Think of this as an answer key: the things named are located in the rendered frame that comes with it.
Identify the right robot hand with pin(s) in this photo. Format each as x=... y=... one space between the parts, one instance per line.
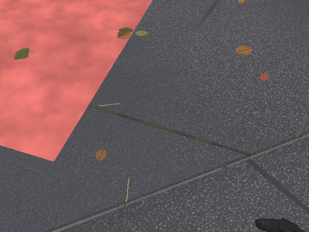
x=276 y=225

